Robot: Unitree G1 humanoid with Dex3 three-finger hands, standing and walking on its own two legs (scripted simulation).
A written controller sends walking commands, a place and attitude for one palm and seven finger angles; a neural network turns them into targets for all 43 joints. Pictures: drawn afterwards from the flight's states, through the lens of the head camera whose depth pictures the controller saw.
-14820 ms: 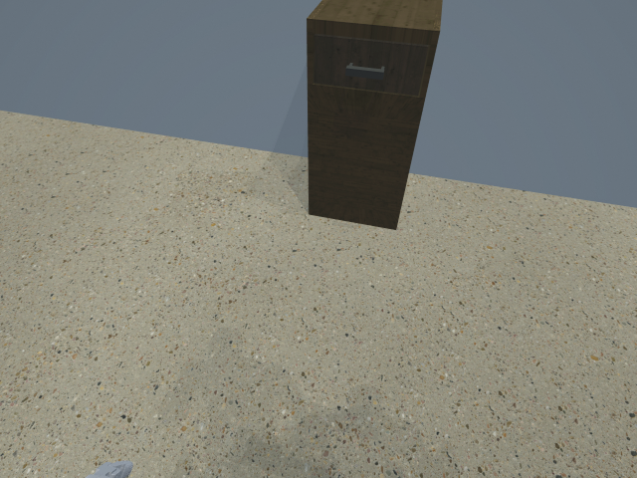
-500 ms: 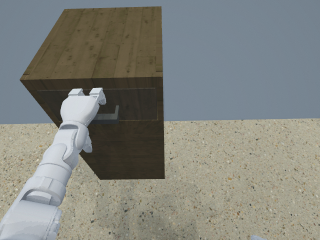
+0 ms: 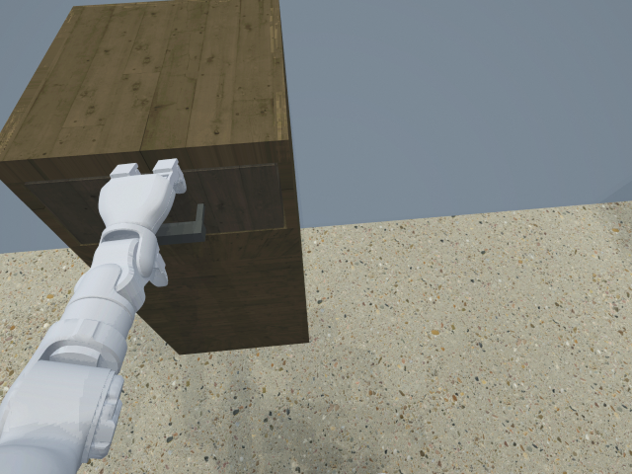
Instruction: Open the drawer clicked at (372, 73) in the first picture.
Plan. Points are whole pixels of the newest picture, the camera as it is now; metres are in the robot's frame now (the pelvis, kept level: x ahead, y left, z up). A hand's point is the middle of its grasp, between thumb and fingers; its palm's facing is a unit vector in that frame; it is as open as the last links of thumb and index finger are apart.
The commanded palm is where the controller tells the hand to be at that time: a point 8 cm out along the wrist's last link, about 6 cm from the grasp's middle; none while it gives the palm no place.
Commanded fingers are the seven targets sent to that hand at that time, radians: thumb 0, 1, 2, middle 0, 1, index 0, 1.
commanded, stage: move the hooked fingers above the handle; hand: left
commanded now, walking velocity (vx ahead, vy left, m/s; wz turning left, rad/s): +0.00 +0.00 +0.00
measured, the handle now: (166, 223) +0.50 +0.24 -0.03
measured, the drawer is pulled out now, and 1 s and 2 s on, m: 0.00 0.00 0.00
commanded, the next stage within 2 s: none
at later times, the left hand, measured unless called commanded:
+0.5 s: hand (144, 225) +0.45 +0.24 +0.03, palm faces -0.03 -0.01 -1.00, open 13.8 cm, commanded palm +0.43 +0.23 +0.09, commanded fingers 0.00 -0.50 0.30 -0.30 -1.20 -0.30 -1.20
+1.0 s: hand (144, 235) +0.43 +0.23 +0.03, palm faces -0.07 -0.03 -1.00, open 13.8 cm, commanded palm +0.42 +0.23 +0.09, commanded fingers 0.00 -0.50 0.30 -0.30 -1.20 -0.30 -1.20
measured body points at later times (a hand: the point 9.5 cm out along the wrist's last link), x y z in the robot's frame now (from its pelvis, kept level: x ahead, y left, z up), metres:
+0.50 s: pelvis -0.01 +0.01 +0.00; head +0.07 +0.00 +0.44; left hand +0.44 +0.23 +0.09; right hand +0.06 -0.26 -0.13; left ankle -0.01 +0.11 -0.72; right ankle +0.00 -0.11 -0.72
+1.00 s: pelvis +0.01 +0.01 +0.00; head +0.07 -0.01 +0.45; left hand +0.43 +0.23 +0.09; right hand +0.07 -0.26 -0.13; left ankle -0.01 +0.11 -0.72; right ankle +0.00 -0.11 -0.72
